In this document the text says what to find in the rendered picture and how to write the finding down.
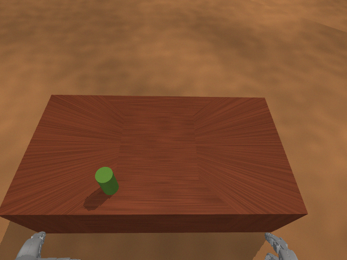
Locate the can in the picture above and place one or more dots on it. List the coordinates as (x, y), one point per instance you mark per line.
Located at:
(107, 181)

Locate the right robot hand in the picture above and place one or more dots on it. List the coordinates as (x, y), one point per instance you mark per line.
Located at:
(280, 247)

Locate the left robot hand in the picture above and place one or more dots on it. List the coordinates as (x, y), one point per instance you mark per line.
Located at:
(33, 247)

